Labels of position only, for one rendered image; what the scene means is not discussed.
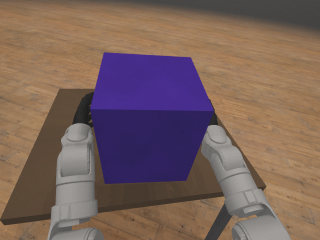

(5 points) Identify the robot left forearm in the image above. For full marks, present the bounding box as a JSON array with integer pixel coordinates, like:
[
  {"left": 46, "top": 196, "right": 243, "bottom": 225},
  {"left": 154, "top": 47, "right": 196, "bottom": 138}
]
[{"left": 47, "top": 123, "right": 98, "bottom": 240}]

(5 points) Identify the carton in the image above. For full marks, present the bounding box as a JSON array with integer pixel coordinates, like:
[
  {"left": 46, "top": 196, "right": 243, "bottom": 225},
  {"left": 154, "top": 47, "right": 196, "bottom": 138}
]
[{"left": 90, "top": 52, "right": 214, "bottom": 184}]

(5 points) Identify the table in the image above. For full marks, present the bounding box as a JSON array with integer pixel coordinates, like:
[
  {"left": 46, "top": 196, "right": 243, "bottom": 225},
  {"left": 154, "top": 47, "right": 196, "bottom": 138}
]
[{"left": 0, "top": 88, "right": 267, "bottom": 240}]

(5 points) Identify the robot right forearm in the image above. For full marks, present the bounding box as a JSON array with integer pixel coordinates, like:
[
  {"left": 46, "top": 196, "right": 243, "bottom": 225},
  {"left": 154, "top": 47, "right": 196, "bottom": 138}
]
[{"left": 201, "top": 125, "right": 292, "bottom": 240}]

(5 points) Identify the left robot upper arm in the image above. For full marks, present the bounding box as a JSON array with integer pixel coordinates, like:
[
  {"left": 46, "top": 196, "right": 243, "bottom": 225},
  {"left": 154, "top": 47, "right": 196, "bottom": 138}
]
[{"left": 51, "top": 227, "right": 105, "bottom": 240}]

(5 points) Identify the right robot hand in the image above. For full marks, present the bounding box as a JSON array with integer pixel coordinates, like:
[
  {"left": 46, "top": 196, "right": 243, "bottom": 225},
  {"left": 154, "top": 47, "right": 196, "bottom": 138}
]
[{"left": 208, "top": 99, "right": 218, "bottom": 126}]

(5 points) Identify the left robot hand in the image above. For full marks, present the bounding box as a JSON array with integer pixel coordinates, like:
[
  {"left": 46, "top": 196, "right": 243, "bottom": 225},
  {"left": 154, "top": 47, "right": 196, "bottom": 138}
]
[{"left": 72, "top": 92, "right": 94, "bottom": 128}]

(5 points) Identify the right robot upper arm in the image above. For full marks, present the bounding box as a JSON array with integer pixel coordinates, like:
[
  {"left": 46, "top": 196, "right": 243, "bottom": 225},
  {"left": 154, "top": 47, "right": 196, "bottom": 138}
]
[{"left": 231, "top": 214, "right": 290, "bottom": 240}]

